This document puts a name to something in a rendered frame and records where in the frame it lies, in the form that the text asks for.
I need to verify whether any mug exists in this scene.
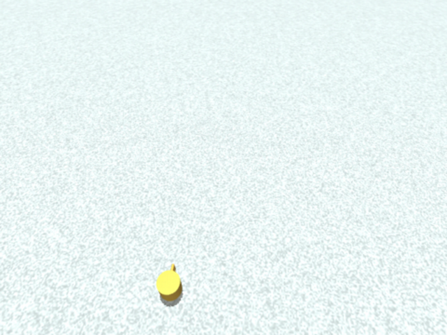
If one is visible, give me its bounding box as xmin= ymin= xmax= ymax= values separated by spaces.
xmin=156 ymin=264 xmax=182 ymax=301

